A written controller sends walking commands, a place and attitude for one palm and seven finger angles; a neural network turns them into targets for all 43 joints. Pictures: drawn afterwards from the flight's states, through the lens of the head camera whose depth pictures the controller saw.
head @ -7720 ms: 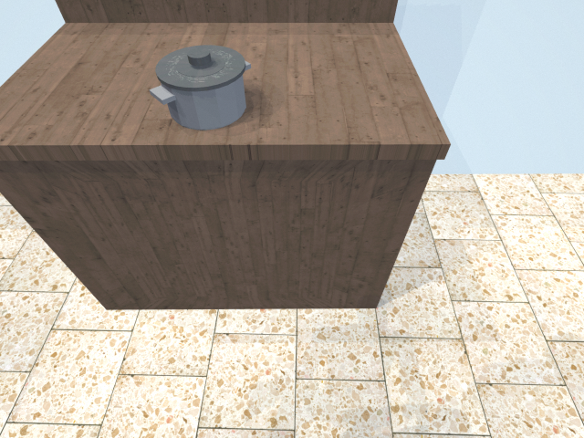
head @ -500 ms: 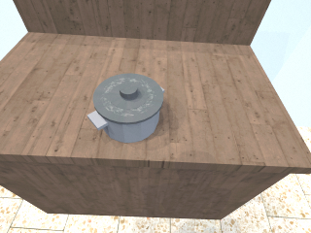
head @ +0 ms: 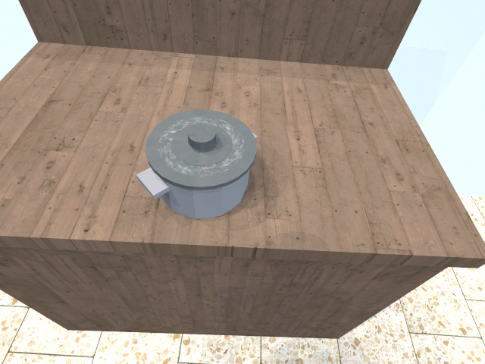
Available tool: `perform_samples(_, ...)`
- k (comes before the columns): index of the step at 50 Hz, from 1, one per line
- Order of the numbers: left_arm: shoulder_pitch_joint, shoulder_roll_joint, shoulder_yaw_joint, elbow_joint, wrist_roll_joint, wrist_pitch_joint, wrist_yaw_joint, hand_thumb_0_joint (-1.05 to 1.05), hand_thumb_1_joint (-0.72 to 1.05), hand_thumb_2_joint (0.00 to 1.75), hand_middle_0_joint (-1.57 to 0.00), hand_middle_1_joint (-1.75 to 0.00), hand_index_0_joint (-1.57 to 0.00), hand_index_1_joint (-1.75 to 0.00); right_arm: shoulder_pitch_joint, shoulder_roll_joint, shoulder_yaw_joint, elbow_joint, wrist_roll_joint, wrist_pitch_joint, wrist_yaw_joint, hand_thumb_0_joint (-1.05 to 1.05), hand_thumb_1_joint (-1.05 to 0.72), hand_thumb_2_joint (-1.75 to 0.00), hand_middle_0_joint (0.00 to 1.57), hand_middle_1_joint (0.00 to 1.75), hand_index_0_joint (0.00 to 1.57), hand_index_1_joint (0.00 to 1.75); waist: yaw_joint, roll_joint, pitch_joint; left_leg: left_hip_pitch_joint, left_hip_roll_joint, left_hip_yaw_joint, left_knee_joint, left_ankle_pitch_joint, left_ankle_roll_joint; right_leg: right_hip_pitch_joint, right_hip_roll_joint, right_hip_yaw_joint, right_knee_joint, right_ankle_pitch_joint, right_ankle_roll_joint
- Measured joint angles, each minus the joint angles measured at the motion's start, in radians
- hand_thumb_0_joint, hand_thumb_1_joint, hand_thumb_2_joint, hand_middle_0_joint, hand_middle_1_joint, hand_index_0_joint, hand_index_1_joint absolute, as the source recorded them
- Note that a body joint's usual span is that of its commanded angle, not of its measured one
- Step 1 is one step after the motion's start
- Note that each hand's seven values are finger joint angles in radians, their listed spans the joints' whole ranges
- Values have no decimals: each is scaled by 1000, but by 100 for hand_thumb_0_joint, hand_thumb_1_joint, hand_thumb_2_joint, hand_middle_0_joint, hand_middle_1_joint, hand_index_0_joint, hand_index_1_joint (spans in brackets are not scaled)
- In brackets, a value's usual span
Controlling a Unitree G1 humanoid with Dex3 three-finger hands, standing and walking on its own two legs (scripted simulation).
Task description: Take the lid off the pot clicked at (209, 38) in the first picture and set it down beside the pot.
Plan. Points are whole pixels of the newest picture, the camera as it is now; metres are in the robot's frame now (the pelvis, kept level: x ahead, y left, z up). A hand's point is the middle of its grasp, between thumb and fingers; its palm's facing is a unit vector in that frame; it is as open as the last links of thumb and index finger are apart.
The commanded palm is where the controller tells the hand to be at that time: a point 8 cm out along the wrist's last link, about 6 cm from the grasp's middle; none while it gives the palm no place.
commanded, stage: shuffle to correct the standing spot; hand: left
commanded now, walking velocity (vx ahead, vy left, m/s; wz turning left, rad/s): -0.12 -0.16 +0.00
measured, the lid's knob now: (201, 136) +0.42 +0.10 +0.15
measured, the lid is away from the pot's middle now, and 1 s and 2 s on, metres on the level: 0.00 0.00 0.00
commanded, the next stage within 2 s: come to a stop and stand still in 0.06 s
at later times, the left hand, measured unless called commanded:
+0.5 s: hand out of the picture -0.01 +0.14 -0.18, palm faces +0.02 -0.99 -0.15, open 7.3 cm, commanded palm none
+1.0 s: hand out of the picture +0.06 +0.21 -0.17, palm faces +0.02 -0.97 -0.26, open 7.4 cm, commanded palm none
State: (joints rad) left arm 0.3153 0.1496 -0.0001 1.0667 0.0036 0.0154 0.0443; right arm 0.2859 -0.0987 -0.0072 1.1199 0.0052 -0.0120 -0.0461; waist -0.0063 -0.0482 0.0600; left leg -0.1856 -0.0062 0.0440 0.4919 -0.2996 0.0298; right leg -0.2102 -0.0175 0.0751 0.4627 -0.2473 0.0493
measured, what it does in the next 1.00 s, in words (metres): stands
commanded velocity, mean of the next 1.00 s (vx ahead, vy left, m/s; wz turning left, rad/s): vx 0.00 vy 0.00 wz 0.00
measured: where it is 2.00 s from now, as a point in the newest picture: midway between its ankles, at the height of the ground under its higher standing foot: outside the picture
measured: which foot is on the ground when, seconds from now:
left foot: down 0.00-1.00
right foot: down 0.00-1.00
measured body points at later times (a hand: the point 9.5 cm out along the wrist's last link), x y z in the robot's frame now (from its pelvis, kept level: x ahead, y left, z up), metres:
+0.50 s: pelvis -0.01 -0.02 +0.00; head +0.01 +0.00 +0.45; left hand -0.01 +0.19 -0.17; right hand -0.01 -0.24 -0.15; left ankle -0.02 +0.10 -0.74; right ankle +0.00 -0.15 -0.74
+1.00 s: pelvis +0.03 +0.01 -0.01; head +0.05 +0.00 +0.44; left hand +0.06 +0.26 -0.15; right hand +0.06 -0.22 -0.17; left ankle -0.02 +0.10 -0.74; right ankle +0.00 -0.15 -0.74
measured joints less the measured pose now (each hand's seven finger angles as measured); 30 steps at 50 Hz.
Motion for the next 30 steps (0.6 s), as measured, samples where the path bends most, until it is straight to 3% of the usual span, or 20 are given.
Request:
perform_samples(10,-11,28,18,-46,9,23,-2,0,91,90,-19,-30,-20,-30,-36,-18,-29,-41,-6,28,0,2,-93,-90,20,30,20,30,-4,9,4,-64,31,-7,73,-16,-25,-68,32,-7,77,-15,-25)
perform_samples(17,-2,13,-4,-41,8,0,-4,1,91,90,-19,-30,-20,-30,-39,-43,-24,-58,-8,31,16,1,-92,-90,20,30,20,30,-7,36,-15,-68,56,-20,79,-15,-43,-56,55,-19,52,0,-43)
perform_samples(27,7,-1,-16,-23,6,-29,-4,1,92,90,-20,-30,-20,-30,22,-23,6,-35,-6,5,25,1,-92,-90,20,30,20,30,7,32,-17,-46,42,-16,36,-3,-30,-24,40,-16,-10,20,-28)
perform_samples(30,10,-3,-19,-11,7,-35,-5,1,92,90,-20,-30,-20,-30,32,-29,5,-64,-12,14,32,1,-92,-90,20,30,20,30,-7,43,-21,-70,26,-12,78,-31,-16,-50,25,-13,38,-10,-21)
